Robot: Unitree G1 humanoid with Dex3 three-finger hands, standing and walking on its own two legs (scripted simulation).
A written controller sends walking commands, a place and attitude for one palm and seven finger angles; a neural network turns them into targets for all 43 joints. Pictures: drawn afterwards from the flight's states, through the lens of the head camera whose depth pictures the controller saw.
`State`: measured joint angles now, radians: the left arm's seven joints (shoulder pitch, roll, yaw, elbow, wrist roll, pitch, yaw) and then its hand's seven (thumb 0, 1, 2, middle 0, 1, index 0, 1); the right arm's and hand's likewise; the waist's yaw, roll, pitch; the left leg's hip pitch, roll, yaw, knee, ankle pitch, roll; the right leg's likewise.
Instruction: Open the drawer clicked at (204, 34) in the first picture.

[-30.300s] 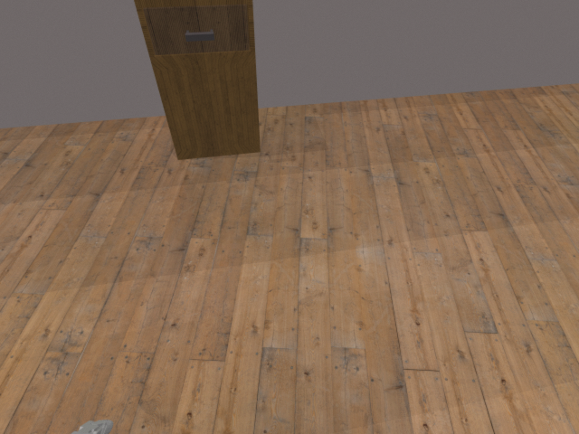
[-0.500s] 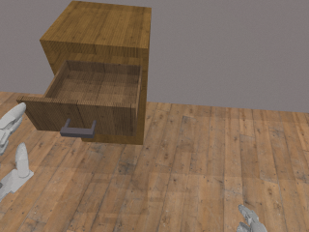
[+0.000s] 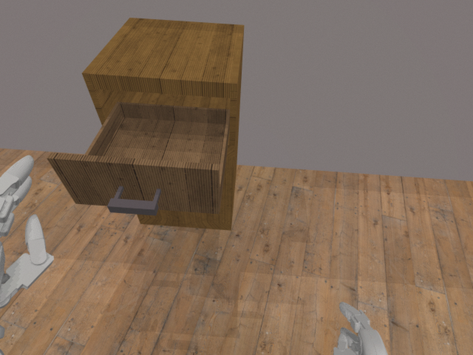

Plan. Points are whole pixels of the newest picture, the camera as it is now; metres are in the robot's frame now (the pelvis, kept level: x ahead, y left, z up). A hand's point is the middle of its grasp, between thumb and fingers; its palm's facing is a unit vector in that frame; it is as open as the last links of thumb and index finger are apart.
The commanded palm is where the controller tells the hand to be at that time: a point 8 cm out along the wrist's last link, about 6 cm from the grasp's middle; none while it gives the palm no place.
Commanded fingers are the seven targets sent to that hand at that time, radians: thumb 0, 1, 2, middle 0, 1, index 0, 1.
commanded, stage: let the arm hang, fingers relaxed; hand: left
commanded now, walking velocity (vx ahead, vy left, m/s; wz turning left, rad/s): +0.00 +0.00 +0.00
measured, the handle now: (136, 199) +0.48 +0.27 -0.10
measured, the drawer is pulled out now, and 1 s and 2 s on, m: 0.30 0.30 0.30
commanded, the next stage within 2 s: look to check the result in 1.10 s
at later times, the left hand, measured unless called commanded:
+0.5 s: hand out of the picture -0.02 +0.20 -0.17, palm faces +0.01 -0.98 -0.22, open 7.1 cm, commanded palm none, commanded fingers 0.00 0.90 0.90 -0.20 -0.30 -0.20 -0.30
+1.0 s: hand out of the picture +0.02 +0.16 -0.17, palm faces +0.01 -0.98 -0.19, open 7.3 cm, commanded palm none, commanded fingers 0.00 0.90 0.90 -0.20 -0.30 -0.20 -0.30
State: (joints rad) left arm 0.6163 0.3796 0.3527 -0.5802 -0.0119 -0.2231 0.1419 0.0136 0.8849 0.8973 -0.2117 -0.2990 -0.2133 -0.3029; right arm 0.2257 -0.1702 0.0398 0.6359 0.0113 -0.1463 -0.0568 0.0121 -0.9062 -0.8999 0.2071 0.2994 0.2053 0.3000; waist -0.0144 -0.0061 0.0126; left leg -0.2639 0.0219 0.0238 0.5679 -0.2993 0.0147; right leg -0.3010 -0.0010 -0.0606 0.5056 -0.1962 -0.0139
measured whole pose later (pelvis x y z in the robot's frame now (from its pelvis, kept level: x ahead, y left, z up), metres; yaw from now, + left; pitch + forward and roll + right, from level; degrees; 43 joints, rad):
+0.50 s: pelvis +0.02 +0.01 +0.01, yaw +1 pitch -1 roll +0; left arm 0.32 0.21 0.00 1.09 0.02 0.03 0.03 -0.01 0.95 0.90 -0.20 -0.30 -0.20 -0.30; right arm 0.33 -0.14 0.02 1.08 0.00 0.02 -0.02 0.01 -0.91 -0.90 0.20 0.30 0.20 0.30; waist 0.01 -0.01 0.10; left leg -0.15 0.00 0.02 0.43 -0.26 0.02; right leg -0.20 -0.02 -0.06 0.41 -0.18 0.00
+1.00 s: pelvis +0.02 +0.00 +0.01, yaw +0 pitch -2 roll +0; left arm 0.28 0.13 0.00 1.12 0.02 0.00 0.04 0.01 0.92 0.90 -0.20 -0.30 -0.20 -0.30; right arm 0.33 -0.10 0.01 1.12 -0.01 0.00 -0.03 0.00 -0.91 -0.90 0.20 0.30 0.20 0.30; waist -0.01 0.01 0.05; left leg -0.13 0.01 0.04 0.42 -0.25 0.00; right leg -0.20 -0.01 -0.05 0.42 -0.19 -0.01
